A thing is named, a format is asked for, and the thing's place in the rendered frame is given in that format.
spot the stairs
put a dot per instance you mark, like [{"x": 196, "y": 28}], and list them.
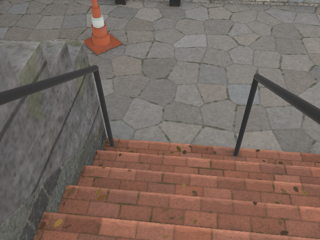
[{"x": 149, "y": 190}]

